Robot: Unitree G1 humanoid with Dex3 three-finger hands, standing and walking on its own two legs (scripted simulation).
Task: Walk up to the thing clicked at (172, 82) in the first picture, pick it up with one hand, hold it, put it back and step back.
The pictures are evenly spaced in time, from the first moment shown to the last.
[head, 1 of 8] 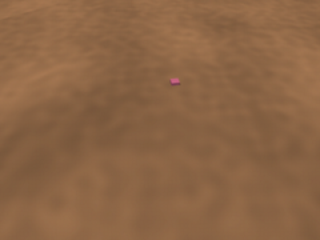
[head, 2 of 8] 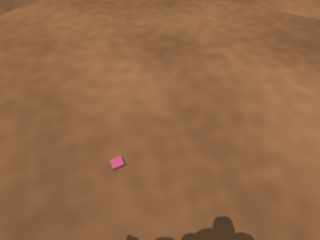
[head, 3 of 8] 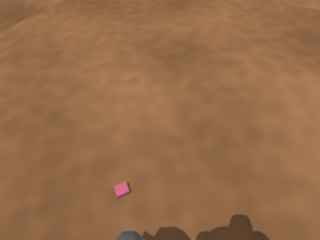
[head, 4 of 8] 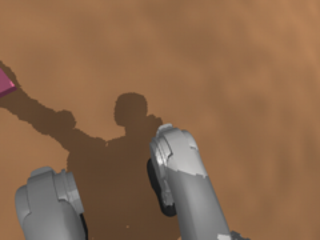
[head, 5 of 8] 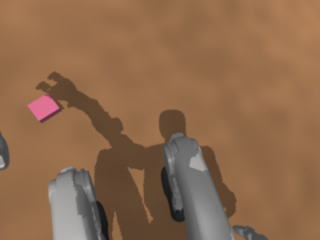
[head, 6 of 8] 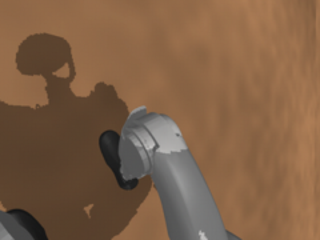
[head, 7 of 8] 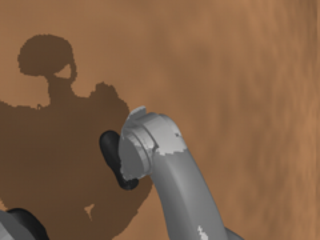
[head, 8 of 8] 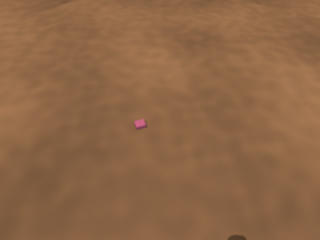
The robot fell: no
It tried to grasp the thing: yes
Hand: left
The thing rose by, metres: 0.00
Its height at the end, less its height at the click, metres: +0.00
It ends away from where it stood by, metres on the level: 0.02
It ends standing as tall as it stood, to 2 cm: yes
